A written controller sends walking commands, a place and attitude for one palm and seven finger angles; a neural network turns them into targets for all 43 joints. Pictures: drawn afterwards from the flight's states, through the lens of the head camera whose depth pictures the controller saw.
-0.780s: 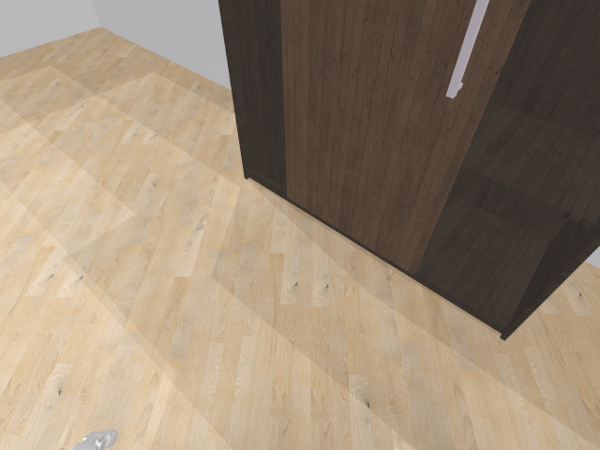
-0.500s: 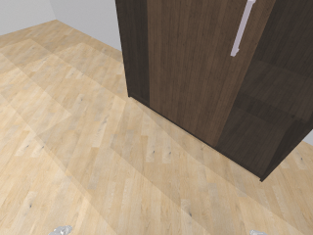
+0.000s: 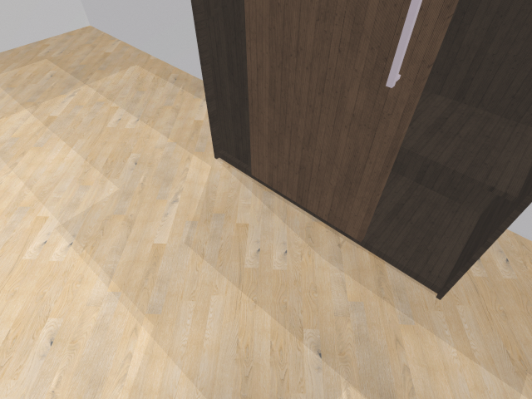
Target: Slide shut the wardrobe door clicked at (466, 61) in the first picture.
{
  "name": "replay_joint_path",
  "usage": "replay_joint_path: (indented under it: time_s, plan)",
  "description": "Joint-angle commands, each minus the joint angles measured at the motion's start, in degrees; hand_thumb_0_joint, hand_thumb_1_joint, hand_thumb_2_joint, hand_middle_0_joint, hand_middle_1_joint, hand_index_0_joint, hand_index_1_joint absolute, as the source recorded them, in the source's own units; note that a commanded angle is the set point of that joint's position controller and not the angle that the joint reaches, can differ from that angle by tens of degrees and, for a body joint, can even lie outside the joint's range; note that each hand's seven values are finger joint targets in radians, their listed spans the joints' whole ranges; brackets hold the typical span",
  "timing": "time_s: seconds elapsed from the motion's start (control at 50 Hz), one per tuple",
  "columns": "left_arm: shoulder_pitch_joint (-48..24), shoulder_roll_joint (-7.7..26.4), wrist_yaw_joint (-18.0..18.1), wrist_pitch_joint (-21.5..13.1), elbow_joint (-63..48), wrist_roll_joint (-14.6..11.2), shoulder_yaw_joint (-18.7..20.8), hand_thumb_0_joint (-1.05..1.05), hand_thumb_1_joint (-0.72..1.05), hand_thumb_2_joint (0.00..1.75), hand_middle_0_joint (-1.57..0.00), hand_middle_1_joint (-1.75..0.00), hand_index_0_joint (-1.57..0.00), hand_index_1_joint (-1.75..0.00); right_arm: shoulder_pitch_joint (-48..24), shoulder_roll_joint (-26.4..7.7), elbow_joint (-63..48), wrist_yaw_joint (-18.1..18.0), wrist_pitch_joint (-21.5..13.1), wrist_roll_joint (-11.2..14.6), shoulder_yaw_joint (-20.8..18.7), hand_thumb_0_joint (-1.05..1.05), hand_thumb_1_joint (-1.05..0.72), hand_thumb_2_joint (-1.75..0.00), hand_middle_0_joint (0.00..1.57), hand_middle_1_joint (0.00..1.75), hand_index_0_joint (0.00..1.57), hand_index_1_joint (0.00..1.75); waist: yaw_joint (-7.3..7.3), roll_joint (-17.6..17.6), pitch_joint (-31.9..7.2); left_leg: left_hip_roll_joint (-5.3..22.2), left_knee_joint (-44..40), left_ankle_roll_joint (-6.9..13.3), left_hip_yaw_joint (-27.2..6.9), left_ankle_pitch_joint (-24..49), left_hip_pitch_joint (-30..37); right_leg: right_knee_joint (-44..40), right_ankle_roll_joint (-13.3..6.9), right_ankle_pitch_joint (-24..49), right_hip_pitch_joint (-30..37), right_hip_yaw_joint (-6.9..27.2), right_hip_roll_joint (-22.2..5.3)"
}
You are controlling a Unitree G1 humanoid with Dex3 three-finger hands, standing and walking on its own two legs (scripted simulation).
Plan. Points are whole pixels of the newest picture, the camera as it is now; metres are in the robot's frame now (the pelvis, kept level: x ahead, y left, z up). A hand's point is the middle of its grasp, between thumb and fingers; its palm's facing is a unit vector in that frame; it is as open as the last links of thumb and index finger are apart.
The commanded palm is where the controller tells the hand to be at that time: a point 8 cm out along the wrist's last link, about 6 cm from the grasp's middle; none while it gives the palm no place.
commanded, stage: stand and wait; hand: left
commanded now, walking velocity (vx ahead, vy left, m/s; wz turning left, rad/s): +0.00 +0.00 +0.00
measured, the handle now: (406, 41) +0.91 -0.31 +0.14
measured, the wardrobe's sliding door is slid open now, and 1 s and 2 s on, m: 0.36 0.36 0.36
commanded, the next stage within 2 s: look at it before walking up in 0.04 s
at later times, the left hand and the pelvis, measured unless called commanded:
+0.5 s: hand out of the picture +0.08 +0.25 -0.15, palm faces -0.02 -0.94 -0.34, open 7.4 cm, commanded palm none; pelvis +0.00 +0.00 +0.00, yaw +0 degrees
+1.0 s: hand out of the picture +0.05 +0.24 -0.17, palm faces +0.09 -0.96 -0.25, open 7.4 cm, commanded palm none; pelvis +0.03 +0.02 +0.00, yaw +6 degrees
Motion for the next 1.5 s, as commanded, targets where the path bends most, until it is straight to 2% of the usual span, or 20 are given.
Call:
replay_joint_path:
  time_s: [0.0,0.74,0.78,0.8,0.84,0.86,0.9,0.92,0.96,1.02,1.04,1.06,1.08,1.1,1.14,1.2,1.28,1.4,1.46,1.48]
  plan:
    - [-2.85,12.28,0.7,-1.33,-4.22,0.17,2.29,0.0,0.9,0.9,-0.2,-0.3,-0.2,-0.3,-3.29,-11.42,-3.8,-0.8,-1.6,-0.04,-2.34,0.0,-0.9,-0.9,0.2,0.3,0.2,0.3,0.38,-0.78,-3.32,5.92,-3.35,1.98,-5.26,6.13,-0.44,-5.19,-2.04,5.63,0.38,6.49,-6.7]
    - [-2.64,12.01,0.68,-1.39,-3.69,0.24,2.16,0.0,0.9,0.9,-0.2,-0.3,-0.2,-0.3,-4.25,-11.59,-3.56,-0.92,-1.74,0.11,-2.25,0.0,-0.9,-0.9,0.2,0.3,0.2,0.3,0.48,-0.26,-3.77,6.35,-4.54,1.89,-5.47,10.07,1.77,-5.72,-1.66,10.5,1.76,5.48,-6.82]
    - [1.37,5.69,0.88,-0.29,-2.16,0.27,1.0,0.0,0.9,0.9,-0.2,-0.3,-0.2,-0.3,-1.02,-4.82,-2.42,-0.5,-0.65,-0.31,-0.72,0.0,-0.9,-0.9,0.2,0.3,0.2,0.3,0.66,-1.07,-4.1,5.31,-2.76,1.15,-4.6,3.49,0.05,-5.37,-0.5,0.6,2.13,4.58,-6.89]
    - [3.07,5.5,0.8,0.2,-2.0,0.49,1.17,0.0,0.9,0.9,-0.2,-0.3,-0.2,-0.3,0.06,-4.08,-2.45,-0.31,-0.19,-0.51,-0.66,0.0,-0.9,-0.9,0.2,0.3,0.2,0.3,1.15,-1.66,-2.87,4.35,-1.27,1.34,-4.54,-2.61,-2.88,-5.92,-0.61,-7.44,1.82,5.32,-7.05]
    - [5.33,7.67,0.38,0.79,-2.54,0.85,2.31,0.0,0.9,0.9,-0.2,-0.3,-0.2,-0.3,0.35,-3.6,-3.75,-0.04,0.44,-0.87,-0.85,0.0,-0.9,-0.9,0.2,0.3,0.2,0.3,2.3,-6.14,2.3,1.25,4.19,1.26,-2.7,-13.79,-13.32,-9.54,-2.64,-21.87,1.83,9.99,-10.04]
    - [7.33,8.95,0.37,0.78,-3.02,1.02,3.1,0.0,0.9,0.9,-0.2,-0.3,-0.2,-0.3,0.56,-3.26,-4.95,-0.03,0.59,-0.9,-1.08,0.0,-0.9,-0.9,0.2,0.3,0.2,0.3,2.92,-10.41,2.79,0.23,10.61,0.93,-0.04,-14.39,-17.07,-12.75,-4.77,-26.94,2.49,14.11,-14.21]
    - [9.93,9.63,0.64,-0.09,-3.94,1.14,4.06,0.0,0.9,0.9,-0.2,-0.3,-0.2,-0.3,-0.47,-3.62,-7.35,0.29,0.2,-0.75,-1.97,0.0,-0.9,-0.9,0.2,0.3,0.2,0.3,3.7,-11.86,3.88,2.37,22.84,1.04,0.93,-15.94,-23.07,-15.74,-9.82,-25.57,4.43,19.26,-21.06]
    - [9.71,9.19,0.67,-0.81,-4.34,1.26,4.32,0.0,0.9,0.9,-0.2,-0.3,-0.2,-0.3,-0.94,-3.0,-8.05,0.69,-0.28,-0.6,-2.31,0.0,-0.9,-0.9,0.2,0.3,0.2,0.3,3.33,-8.84,3.93,3.57,25.16,1.14,0.76,-15.59,-24.07,-15.01,-10.96,-20.79,4.91,17.61,-22.0]
    - [8.25,8.41,0.57,-1.68,-5.26,1.48,4.58,0.0,0.9,0.9,-0.2,-0.3,-0.2,-0.3,0.52,-0.88,-8.78,1.38,-0.79,-0.3,-2.38,0.0,-0.9,-0.9,0.2,0.3,0.2,0.3,1.86,-7.24,3.04,4.66,21.4,0.95,2.11,-14.6,-21.12,-11.39,-10.04,-11.4,4.62,9.72,-20.66]
    - [6.33,6.41,0.32,-1.29,-5.64,1.06,4.55,0.0,0.9,0.9,-0.2,-0.3,-0.2,-0.3,10.42,1.39,-6.36,1.45,-1.11,-0.36,-2.61,0.0,-0.9,-0.9,0.2,0.3,0.2,0.3,-2.55,-5.06,2.34,1.35,7.94,1.03,7.31,-4.92,-1.02,-3.24,-5.01,-13.16,-8.98,-1.26,-15.43]
    - [7.25,4.01,0.01,-0.88,-5.83,0.73,3.99,0.0,0.9,0.9,-0.2,-0.3,-0.2,-0.3,16.15,-0.73,-4.7,1.01,-1.25,-0.55,-3.39,0.0,-0.9,-0.9,0.2,0.3,0.2,0.3,-4.27,2.56,1.37,2.53,3.54,1.87,2.93,-9.09,6.71,6.86,-2.59,-14.12,-15.0,-5.41,-11.08]
    - [6.77,-0.96,-0.53,-0.58,-7.74,0.27,3.22,0.0,0.9,0.9,-0.2,-0.3,-0.2,-0.3,22.98,-6.53,-3.29,0.37,-1.73,-1.42,-5.14,0.0,-0.9,-0.9,0.2,0.3,0.2,0.3,-6.81,20.06,1.11,16.71,-8.09,7.33,-21.63,-22.33,9.97,27.42,1.34,-19.29,-26.07,-11.01,-2.85]
    - [2.52,-1.3,-0.26,-1.13,-10.53,0.91,2.86,0.0,0.9,0.9,-0.2,-0.3,-0.2,-0.3,26.49,-7.71,-2.7,-0.23,-1.99,-1.11,-5.1,0.0,-0.9,-0.9,0.2,0.3,0.2,0.3,-7.0,17.74,2.44,22.51,-14.63,11.8,-33.91,-23.35,7.94,38.82,0.46,-22.33,-32.02,-5.14,-1.63]
    - [1.36,-0.96,-0.05,-1.49,-10.47,1.13,2.99,0.0,0.9,0.9,-0.2,-0.3,-0.2,-0.3,24.16,-5.79,-3.07,-0.63,-1.93,-0.7,-4.84,0.0,-0.9,-0.9,0.2,0.3,0.2,0.3,-5.42,9.17,2.98,23.5,-13.72,14.24,-34.17,-23.86,5.79,44.91,-0.55,-17.91,-33.84,-1.57,-4.59]
    - [3.14,-2.44,-0.75,-2.05,-7.8,1.41,3.07,0.0,0.9,0.9,-0.2,-0.3,-0.2,-0.3,18.44,-0.53,-4.26,-1.1,-3.17,-0.54,-3.6,0.0,-0.9,-0.9,0.2,0.3,0.2,0.3,-2.72,2.39,4.91,18.37,-13.51,12.47,-23.36,-14.93,1.56,44.65,-0.07,-8.38,-32.1,-0.33,-7.49]
    - [8.17,-4.99,-0.91,-1.48,-4.82,1.31,2.68,0.0,0.9,0.9,-0.2,-0.3,-0.2,-0.3,17.78,2.9,-2.84,-1.68,-4.64,-0.07,-2.8,0.0,-0.9,-0.9,0.2,0.3,0.2,0.3,-0.29,3.64,2.14,13.69,-11.42,11.08,-10.62,6.92,2.79,39.55,1.3,-3.0,-26.91,-2.49,-7.29]
    - [6.32,-6.9,-0.58,-0.91,-5.11,1.16,2.63,0.0,0.9,0.9,-0.2,-0.3,-0.2,-0.3,20.5,4.59,-0.52,-2.13,-4.96,0.11,-2.8,0.0,-0.9,-0.9,0.2,0.3,0.2,0.3,-0.55,3.62,3.25,13.81,-10.79,11.9,-5.8,18.01,6.59,33.36,2.14,-0.55,-29.0,-3.79,-7.18]
    - [2.25,-8.95,-0.25,-0.47,-5.75,0.83,3.04,0.0,0.9,0.9,-0.2,-0.3,-0.2,-0.3,21.44,6.12,1.33,-2.85,-4.2,-0.54,-2.81,0.0,-0.9,-0.9,0.2,0.3,0.2,0.3,-1.3,6.33,5.83,13.23,-6.27,8.7,2.64,34.47,6.61,20.42,-0.23,2.65,-23.02,-6.35,-3.78]
    - [2.91,-8.31,-0.43,-0.35,-6.59,1.04,3.82,0.0,0.9,0.9,-0.2,-0.3,-0.2,-0.3,19.01,4.39,0.67,-3.34,-3.64,-0.64,-3.47,0.0,-0.9,-0.9,0.2,0.3,0.2,0.3,-0.04,5.33,6.28,15.18,-0.22,8.26,4.42,40.96,5.53,16.28,-1.81,1.66,-16.79,-7.29,-1.66]
    - [6.07,-7.57,-0.41,-0.54,-6.09,1.15,4.09,0.0,0.9,0.9,-0.2,-0.3,-0.2,-0.3,17.97,3.43,0.31,-3.4,-3.49,-0.5,-3.77,0.0,-0.9,-0.9,0.2,0.3,0.2,0.3,1.63,5.2,4.25,15.37,4.43,7.72,4.91,44.14,5.86,14.5,-2.2,1.85,-12.58,-7.67,-0.74]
